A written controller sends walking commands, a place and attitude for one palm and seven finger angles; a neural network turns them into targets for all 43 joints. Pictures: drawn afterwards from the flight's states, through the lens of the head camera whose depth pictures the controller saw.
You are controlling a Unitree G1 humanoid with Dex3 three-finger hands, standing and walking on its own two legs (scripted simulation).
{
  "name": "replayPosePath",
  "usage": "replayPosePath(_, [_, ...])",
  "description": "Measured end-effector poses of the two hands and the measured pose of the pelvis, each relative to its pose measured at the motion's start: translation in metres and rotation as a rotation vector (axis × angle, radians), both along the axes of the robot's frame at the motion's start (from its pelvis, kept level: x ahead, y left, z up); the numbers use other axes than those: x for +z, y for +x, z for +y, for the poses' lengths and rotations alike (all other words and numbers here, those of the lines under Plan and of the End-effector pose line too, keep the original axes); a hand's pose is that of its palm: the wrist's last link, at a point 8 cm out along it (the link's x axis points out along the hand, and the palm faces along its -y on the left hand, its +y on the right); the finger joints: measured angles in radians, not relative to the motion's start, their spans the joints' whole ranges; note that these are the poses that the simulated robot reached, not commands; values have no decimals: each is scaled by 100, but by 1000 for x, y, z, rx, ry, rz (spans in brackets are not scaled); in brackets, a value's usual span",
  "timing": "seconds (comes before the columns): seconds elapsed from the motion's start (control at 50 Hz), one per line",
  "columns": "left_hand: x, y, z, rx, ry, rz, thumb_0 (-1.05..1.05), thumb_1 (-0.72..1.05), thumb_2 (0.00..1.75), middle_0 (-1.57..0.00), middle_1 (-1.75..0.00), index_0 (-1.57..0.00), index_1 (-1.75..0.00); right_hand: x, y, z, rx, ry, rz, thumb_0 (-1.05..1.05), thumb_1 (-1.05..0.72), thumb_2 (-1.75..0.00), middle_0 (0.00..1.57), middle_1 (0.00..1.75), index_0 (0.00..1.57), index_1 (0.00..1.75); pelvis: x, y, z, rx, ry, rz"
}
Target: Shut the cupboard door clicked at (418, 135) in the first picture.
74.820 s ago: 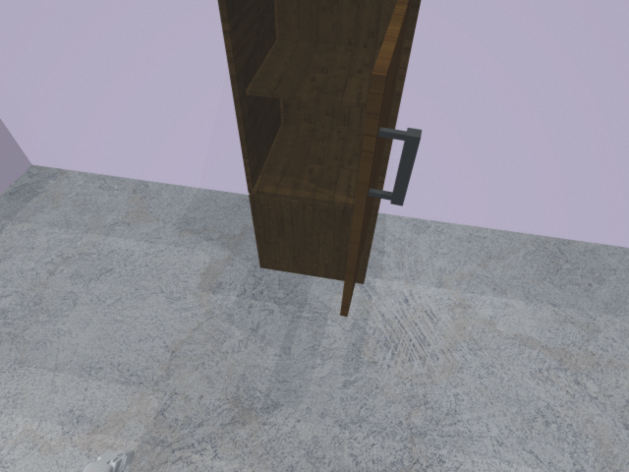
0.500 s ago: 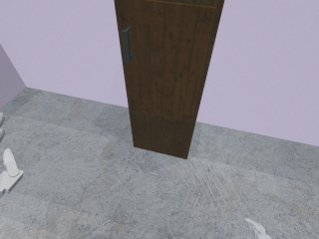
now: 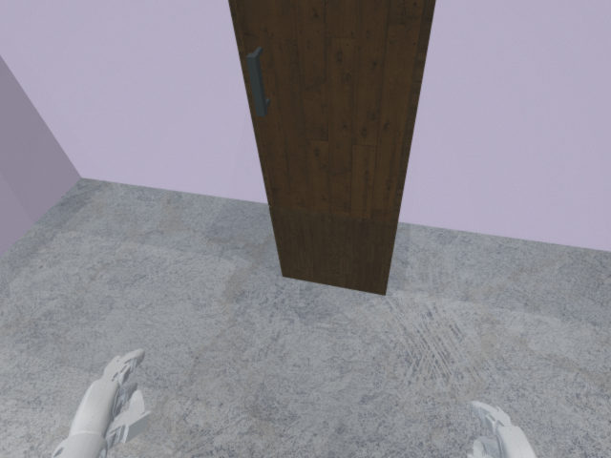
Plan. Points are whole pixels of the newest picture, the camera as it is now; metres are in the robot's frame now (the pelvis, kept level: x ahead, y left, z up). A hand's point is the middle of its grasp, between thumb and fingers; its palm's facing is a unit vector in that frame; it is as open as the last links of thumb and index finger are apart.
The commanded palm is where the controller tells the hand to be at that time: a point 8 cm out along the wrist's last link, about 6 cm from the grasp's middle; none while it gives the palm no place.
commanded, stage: let the arm hang, fingers relaxed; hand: left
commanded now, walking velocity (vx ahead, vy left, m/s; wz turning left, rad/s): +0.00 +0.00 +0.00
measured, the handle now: (260, 82) +0.85 +0.15 +0.09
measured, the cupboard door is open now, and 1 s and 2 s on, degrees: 0 0 0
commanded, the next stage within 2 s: look to check the result in 0.94 s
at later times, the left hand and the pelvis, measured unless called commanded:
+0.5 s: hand out of the picture -0.03 +0.22 -0.16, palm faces +0.01 -0.96 -0.28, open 7.3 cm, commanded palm none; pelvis -0.02 -0.01 +0.01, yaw +0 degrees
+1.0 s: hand out of the picture +0.07 +0.22 -0.15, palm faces -0.02 -0.96 -0.27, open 7.3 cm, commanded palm none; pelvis +0.01 -0.01 +0.02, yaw +0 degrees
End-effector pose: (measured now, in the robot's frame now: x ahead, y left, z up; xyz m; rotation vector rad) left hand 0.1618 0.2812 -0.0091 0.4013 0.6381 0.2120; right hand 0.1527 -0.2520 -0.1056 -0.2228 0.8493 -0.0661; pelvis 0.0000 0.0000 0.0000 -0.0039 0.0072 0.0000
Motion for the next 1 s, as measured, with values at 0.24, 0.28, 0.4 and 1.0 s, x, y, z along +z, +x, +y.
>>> replayPosePath(0.24, [-134, -164, -62, 141, -287, 653, -1, 99, 90, -21, -30, -21, -30, -9, -146, -16, -102, -87, 467, 1, -91, -90, 20, 30, 20, 30, 6, -17, -14, 20, -6, -25])
replayPosePath(0.28, [-133, -180, -57, 163, -280, 695, -1, 98, 90, -21, -30, -21, -30, -11, -162, -15, -121, -84, 512, 1, -91, -90, 20, 30, 20, 30, 7, -17, -13, 21, -11, -28])
replayPosePath(0.4, [-120, -205, -36, 210, -223, 757, 0, 94, 90, -21, -30, -21, -30, -20, -183, -9, -154, -50, 549, 1, -91, -90, 20, 30, 20, 30, 9, -19, -8, 13, -12, -38])
replayPosePath(1.0, [-107, -100, -18, 125, -175, 596, 0, 91, 90, -21, -30, -20, -30, -4, -104, -34, -150, -105, 406, 0, -91, -90, 20, 30, 20, 30, 16, 6, -5, 1, 0, -31])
